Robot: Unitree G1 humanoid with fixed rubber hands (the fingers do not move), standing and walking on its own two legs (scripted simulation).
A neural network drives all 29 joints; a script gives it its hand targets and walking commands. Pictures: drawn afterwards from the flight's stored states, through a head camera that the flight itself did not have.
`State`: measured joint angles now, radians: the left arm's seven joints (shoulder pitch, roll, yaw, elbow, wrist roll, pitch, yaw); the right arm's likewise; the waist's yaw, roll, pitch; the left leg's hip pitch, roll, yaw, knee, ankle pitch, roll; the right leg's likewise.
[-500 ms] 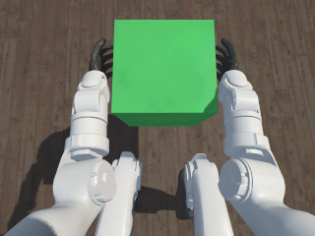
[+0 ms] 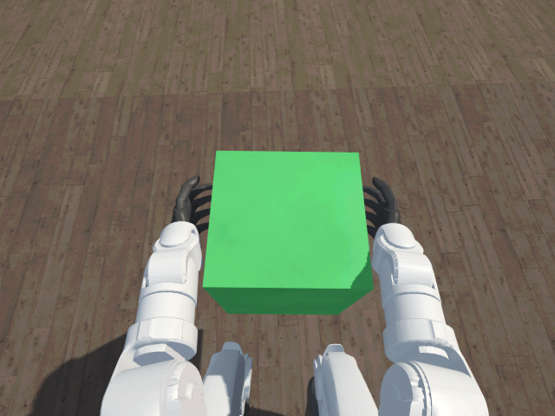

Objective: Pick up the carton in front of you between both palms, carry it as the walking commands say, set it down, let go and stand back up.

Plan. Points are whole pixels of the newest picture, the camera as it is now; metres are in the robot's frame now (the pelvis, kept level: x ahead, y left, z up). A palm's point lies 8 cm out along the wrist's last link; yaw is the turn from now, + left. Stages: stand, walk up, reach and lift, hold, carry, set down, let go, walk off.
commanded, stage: reach and lift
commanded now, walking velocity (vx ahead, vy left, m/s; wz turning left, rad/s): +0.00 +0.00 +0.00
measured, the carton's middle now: (284, 243) +0.40 +0.00 -0.10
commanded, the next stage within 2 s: hold in 1.66 s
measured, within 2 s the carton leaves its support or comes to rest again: neither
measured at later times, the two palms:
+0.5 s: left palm (148, 208) +0.35 +0.15 +0.12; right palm (437, 213) +0.36 -0.15 +0.12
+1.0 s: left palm (128, 201) +0.34 +0.15 +0.17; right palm (464, 208) +0.34 -0.15 +0.17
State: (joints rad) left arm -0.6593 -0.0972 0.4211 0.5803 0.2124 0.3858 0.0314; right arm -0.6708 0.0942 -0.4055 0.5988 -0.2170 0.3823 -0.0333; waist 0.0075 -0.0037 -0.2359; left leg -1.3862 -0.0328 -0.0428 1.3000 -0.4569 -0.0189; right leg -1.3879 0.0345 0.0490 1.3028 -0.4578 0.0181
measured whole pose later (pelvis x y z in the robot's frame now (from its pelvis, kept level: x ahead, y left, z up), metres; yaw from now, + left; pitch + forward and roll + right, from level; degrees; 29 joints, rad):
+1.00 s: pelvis +0.04 +0.00 +0.14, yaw +0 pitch -4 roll +0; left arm -0.35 -0.17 0.33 0.38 0.30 0.60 -0.02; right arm -0.35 0.17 -0.33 0.38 -0.31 0.60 0.02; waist 0.00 0.00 0.04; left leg -0.19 -0.02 -0.05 0.48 -0.22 -0.01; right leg -0.18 0.01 0.05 0.48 -0.22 0.01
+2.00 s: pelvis +0.04 +0.00 +0.15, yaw +0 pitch -8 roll +0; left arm -0.26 -0.15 0.22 0.21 0.26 0.76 -0.01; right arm -0.26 0.15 -0.22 0.21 -0.26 0.76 0.01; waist 0.00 0.00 0.05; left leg -0.04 -0.01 -0.06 0.37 -0.18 -0.01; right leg -0.04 0.01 0.06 0.37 -0.18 0.01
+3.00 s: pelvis +0.30 -0.02 +0.14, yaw -1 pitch +6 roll -1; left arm -0.17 -0.13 0.12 -0.36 0.08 1.22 0.10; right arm -0.17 0.13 -0.11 -0.36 -0.10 1.22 -0.10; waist -0.03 0.03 -0.12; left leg -0.04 0.06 0.14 0.31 -0.37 -0.01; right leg -0.57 -0.05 -0.16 0.68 -0.27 0.00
